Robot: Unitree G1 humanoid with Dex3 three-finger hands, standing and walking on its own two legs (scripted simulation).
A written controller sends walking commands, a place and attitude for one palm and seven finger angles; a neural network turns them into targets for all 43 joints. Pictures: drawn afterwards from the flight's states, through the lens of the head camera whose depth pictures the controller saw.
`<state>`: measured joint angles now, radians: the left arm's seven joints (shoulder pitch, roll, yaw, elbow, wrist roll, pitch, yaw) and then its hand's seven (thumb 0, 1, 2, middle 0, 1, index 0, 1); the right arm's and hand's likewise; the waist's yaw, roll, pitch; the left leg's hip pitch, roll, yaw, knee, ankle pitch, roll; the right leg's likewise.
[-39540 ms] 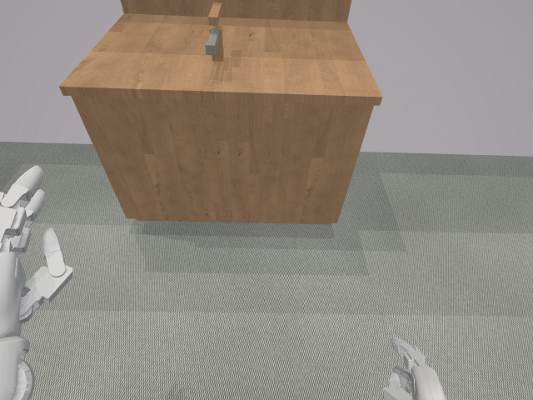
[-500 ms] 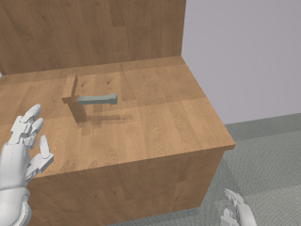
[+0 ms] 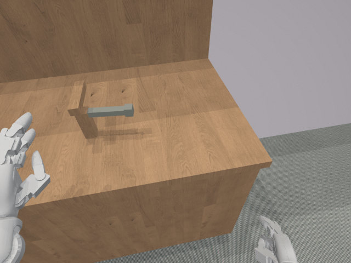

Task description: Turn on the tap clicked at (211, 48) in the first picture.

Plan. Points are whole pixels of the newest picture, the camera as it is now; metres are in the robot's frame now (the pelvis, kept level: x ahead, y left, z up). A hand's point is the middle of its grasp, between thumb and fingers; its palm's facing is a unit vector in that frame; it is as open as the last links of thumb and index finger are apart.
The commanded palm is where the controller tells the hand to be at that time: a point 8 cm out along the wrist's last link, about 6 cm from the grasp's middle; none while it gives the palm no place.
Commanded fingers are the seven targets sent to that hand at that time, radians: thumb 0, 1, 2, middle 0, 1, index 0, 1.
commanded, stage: step back with the hand held close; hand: left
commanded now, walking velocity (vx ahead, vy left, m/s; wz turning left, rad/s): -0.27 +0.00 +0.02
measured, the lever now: (129, 110) +0.51 +0.20 +0.06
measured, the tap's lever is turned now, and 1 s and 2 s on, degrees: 83 83 83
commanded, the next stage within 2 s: stop stepping back and stand still in 1.26 s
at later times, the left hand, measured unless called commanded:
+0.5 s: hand (31, 210) +0.16 +0.26 +0.15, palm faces +0.37 -0.82 -0.43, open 7.5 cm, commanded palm +0.10 +0.30 +0.17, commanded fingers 0.00 0.90 0.90 -0.20 -0.30 -0.20 -0.30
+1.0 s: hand (29, 249) +0.10 +0.22 +0.15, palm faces +0.29 -0.87 -0.41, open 7.5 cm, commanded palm +0.05 +0.29 +0.17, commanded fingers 0.00 0.90 0.90 -0.20 -0.30 -0.20 -0.30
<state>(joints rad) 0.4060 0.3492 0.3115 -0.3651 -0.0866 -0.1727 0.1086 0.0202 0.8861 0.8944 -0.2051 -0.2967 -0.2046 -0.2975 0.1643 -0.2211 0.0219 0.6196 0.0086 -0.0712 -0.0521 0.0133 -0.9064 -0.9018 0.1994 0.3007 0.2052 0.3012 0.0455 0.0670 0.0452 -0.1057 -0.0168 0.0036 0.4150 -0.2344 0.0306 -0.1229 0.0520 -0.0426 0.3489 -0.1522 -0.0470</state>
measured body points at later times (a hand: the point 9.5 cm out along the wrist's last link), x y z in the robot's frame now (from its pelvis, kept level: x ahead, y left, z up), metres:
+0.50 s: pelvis -0.06 +0.02 -0.01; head -0.03 +0.01 +0.43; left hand +0.13 +0.30 +0.17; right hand +0.11 -0.22 -0.10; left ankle +0.00 +0.10 -0.74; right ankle +0.03 -0.09 -0.74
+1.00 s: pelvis -0.11 +0.00 -0.01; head -0.08 +0.01 +0.44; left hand +0.08 +0.27 +0.17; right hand +0.08 -0.23 -0.09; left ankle -0.07 +0.11 -0.73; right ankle -0.07 -0.10 -0.74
